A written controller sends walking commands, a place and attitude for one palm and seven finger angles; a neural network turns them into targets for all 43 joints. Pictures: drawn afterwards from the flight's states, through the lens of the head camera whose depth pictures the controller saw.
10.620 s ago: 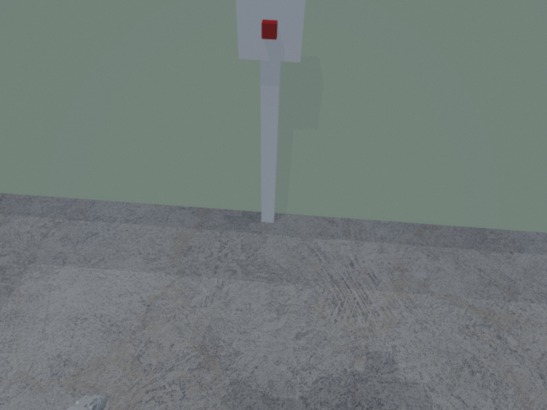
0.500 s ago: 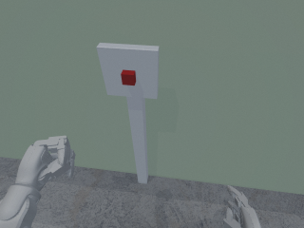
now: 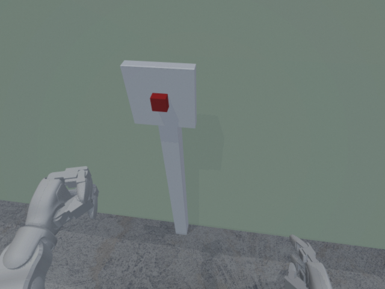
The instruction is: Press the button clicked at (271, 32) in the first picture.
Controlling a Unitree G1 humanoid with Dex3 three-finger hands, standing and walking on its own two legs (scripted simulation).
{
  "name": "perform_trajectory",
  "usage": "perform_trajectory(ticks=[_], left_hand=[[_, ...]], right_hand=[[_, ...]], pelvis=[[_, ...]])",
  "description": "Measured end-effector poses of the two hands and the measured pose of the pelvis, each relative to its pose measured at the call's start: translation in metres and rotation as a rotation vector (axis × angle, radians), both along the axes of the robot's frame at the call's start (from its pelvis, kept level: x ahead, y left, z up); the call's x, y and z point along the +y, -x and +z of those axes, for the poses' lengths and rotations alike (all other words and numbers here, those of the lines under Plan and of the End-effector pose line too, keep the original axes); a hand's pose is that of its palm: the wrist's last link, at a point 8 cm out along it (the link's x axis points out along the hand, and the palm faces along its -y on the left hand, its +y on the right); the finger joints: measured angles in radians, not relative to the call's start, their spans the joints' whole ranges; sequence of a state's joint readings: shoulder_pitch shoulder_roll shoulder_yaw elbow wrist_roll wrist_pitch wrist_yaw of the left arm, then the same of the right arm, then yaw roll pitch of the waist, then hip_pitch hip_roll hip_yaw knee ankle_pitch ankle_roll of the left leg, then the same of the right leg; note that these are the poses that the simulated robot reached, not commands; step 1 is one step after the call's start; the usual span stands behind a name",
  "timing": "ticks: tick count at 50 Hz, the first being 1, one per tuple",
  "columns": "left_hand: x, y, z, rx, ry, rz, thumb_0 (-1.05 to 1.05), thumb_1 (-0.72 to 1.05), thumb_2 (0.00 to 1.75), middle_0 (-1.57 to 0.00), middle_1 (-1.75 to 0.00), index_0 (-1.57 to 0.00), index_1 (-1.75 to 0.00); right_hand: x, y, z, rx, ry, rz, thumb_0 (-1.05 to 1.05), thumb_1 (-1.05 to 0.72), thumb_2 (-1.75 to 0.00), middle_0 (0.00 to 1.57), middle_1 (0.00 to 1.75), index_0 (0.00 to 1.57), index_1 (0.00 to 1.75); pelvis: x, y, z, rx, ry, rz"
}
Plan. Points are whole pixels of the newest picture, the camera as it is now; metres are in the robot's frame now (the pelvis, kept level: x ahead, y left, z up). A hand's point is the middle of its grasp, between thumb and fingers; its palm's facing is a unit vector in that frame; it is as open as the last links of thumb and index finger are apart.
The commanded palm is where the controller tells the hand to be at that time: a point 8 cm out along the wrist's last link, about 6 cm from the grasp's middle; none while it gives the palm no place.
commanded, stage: raise the hand and make a fist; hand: left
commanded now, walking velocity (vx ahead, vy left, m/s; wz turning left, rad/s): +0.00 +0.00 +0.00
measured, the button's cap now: (160, 101) +0.52 +0.14 +0.13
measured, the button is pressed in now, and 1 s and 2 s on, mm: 0 0 0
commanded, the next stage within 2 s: aim a knuckle at the button in 0.02 s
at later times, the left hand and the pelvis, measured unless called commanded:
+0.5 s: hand (119, 177) +0.29 +0.18 +0.12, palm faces -0.03 -1.00 -0.04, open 3.1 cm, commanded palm +0.27 +0.23 +0.12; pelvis +0.00 +0.00 +0.00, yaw -1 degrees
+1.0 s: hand (149, 148) +0.38 +0.14 +0.11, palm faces -0.04 -1.00 -0.02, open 3.1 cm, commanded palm +0.36 +0.19 +0.11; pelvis +0.00 +0.00 +0.00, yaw -2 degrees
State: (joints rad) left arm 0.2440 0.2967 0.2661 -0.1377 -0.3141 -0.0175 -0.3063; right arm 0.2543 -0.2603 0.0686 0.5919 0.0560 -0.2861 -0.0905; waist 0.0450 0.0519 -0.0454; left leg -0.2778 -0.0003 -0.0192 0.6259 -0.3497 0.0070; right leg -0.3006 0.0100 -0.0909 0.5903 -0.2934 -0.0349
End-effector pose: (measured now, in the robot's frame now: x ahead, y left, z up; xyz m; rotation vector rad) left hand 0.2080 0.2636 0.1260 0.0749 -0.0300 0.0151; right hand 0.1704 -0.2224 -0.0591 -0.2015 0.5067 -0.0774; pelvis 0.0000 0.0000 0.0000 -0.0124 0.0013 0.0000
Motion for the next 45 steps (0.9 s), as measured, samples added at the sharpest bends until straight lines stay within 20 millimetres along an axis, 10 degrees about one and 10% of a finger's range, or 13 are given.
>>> perform_trajectory(ticks=[11, 45], left_hand=[[-0.005, -0.008, -0.003, 0.007, 0.01, -0.01, 0.02, 0.9, 0.9, -1.3, -1.5, -1.3, -1.5], [-0.062, -0.133, -0.019, 0.022, 0.053, -0.058, 0.02, 0.9, 0.9, -1.3, -1.5, -1.3, -1.5]], right_hand=[[-0.002, 0.001, -0.003, 0.007, 0.002, -0.01, 0.02, -0.9, -0.9, 0.2, 0.3, 0.2, 0.3], [-0.011, 0.034, -0.027, 0.208, 0.004, -0.099, 0.02, -0.9, -0.9, 0.2, 0.3, 0.2, 0.3]], pelvis=[[0.0, 0.0, 0.0, 0.0, -0.001, 0.004], [0.005, -0.003, -0.002, 0.058, -0.015, -0.024]])
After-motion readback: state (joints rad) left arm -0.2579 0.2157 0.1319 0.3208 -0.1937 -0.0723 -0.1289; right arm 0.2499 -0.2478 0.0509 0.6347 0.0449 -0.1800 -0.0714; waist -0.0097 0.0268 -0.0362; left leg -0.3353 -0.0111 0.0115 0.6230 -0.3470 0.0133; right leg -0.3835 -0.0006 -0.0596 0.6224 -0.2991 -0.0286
